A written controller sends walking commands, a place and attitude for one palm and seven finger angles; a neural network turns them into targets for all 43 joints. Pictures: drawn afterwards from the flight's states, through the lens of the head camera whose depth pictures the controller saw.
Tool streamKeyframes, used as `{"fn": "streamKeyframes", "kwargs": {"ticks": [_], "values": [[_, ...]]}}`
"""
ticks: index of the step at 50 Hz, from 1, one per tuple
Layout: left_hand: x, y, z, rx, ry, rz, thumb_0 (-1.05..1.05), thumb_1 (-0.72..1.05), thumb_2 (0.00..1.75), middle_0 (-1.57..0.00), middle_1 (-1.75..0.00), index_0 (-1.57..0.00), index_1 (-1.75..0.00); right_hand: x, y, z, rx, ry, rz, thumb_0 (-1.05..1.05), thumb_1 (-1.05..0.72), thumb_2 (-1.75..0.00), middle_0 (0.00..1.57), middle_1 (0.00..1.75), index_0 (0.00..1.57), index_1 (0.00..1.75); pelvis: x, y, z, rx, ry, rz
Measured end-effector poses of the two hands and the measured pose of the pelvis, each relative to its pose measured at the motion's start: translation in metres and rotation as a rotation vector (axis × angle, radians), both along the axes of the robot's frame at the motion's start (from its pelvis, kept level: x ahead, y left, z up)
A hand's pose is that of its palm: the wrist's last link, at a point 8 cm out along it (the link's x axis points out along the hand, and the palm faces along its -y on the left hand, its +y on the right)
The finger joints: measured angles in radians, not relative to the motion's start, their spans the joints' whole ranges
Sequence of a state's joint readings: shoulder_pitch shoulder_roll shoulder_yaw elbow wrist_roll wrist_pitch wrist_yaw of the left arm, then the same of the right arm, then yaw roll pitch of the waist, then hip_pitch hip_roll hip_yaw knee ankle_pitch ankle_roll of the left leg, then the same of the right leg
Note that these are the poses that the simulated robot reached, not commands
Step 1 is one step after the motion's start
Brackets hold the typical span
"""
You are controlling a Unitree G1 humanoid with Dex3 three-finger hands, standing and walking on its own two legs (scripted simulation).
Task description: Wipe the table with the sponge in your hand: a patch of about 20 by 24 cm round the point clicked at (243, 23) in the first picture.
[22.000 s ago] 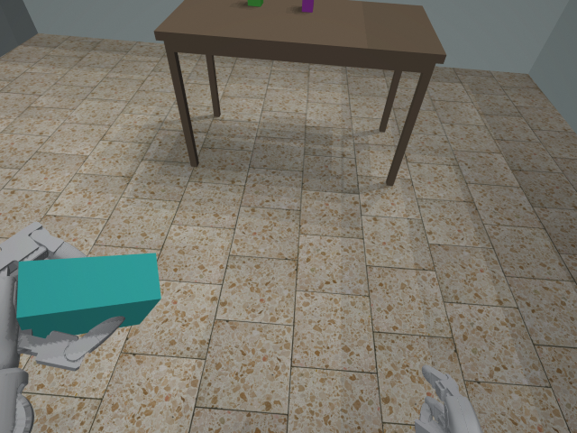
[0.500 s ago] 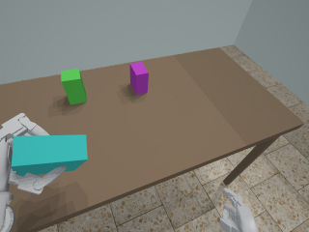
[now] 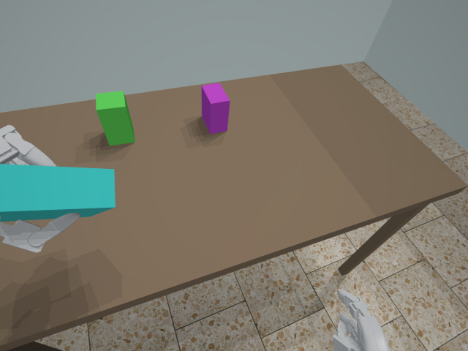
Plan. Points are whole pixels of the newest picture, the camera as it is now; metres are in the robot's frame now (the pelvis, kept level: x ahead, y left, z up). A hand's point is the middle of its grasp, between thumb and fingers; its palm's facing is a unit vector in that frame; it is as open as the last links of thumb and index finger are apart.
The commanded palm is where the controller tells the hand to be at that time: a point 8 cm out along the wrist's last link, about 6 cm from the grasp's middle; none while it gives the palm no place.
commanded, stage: come to a stop and stand still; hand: left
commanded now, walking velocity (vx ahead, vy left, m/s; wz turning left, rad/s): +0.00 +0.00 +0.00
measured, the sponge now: (69, 195) +0.26 +0.26 +0.15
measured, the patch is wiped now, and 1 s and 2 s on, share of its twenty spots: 0.00 0.00 0.00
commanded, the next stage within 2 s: look again from close up in 0.80 s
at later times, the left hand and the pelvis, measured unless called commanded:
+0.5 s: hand (44, 202) +0.24 +0.27 +0.17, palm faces +0.39 -0.86 -0.33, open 9.2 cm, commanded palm +0.18 +0.30 +0.17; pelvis +0.02 +0.02 +0.00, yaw +0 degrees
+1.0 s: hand (44, 221) +0.22 +0.27 +0.15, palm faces +0.39 -0.84 -0.37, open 9.2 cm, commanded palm +0.16 +0.30 +0.17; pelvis +0.00 +0.02 +0.00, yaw +0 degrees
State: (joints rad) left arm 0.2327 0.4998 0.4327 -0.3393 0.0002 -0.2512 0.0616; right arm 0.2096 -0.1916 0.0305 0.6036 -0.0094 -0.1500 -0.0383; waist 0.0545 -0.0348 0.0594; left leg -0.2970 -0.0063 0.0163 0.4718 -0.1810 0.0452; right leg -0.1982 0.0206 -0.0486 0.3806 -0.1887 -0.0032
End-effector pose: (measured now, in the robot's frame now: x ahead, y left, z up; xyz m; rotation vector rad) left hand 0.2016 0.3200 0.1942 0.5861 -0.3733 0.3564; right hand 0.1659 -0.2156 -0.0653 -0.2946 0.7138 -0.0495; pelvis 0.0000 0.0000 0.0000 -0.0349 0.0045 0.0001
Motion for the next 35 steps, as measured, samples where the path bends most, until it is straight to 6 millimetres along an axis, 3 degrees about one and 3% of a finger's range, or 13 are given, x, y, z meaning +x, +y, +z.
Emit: {"fn": "streamKeyframes", "kwargs": {"ticks": [3,9,12,19,23,27,35], "values": [[0.003,0.009,-0.002,-0.062,-0.014,0.036,0.0,-0.43,1.04,-0.82,-1.4,-0.82,-1.4,-0.003,0.0,0.0,0.032,-0.02,-0.021,0.01,-0.91,-0.9,0.2,0.3,0.21,0.3,0.0,0.005,-0.001,0.005,-0.001,-0.016],[-0.009,-0.027,-0.034,-0.149,0.122,-0.088,0.0,-0.42,1.04,-0.81,-1.41,-0.81,-1.41,-0.006,0.003,-0.002,0.049,-0.037,-0.063,0.01,-0.91,-0.9,0.2,0.3,0.21,0.3,0.008,0.017,-0.001,0.011,-0.003,-0.022],[-0.012,-0.025,-0.044,-0.15,0.156,-0.098,0.0,-0.43,1.04,-0.81,-1.41,-0.82,-1.4,-0.004,0.007,-0.002,0.03,-0.016,-0.06,0.01,-0.91,-0.9,0.2,0.3,0.21,0.3,0.012,0.016,-0.001,0.011,-0.004,-0.011],[-0.007,0.006,-0.029,-0.139,0.035,0.005,0.0,-0.43,1.04,-0.82,-1.4,-0.82,-1.4,0.015,0.019,0.005,-0.001,-0.028,-0.002,0.01,-0.91,-0.9,0.2,0.3,0.21,0.3,0.014,0.016,-0.002,0.006,-0.009,0.01],[-0.005,-0.001,-0.018,-0.154,-0.027,-0.022,0.0,-0.43,1.05,-0.81,-1.41,-0.82,-1.4,0.029,0.025,0.012,0.013,-0.074,0.015,0.01,-0.91,-0.9,0.2,0.3,0.21,0.3,0.015,0.021,-0.001,0.002,-0.011,0.005],[-0.005,-0.01,-0.02,-0.156,0.0,-0.065,0.0,-0.43,1.05,-0.81,-1.41,-0.82,-1.41,0.036,0.03,0.016,0.03,-0.106,0.007,0.01,-0.91,-0.9,0.2,0.3,0.21,0.3,0.016,0.024,-0.001,0.002,-0.011,-0.001],[-0.013,0.001,-0.032,-0.151,0.09,-0.014,0.0,-0.43,1.05,-0.82,-1.41,-0.82,-1.4,0.024,0.03,0.012,0.031,-0.07,-0.011,0.01,-0.91,-0.9,0.2,0.3,0.21,0.3,0.01,0.023,0.0,0.001,-0.016,0.008]]}}
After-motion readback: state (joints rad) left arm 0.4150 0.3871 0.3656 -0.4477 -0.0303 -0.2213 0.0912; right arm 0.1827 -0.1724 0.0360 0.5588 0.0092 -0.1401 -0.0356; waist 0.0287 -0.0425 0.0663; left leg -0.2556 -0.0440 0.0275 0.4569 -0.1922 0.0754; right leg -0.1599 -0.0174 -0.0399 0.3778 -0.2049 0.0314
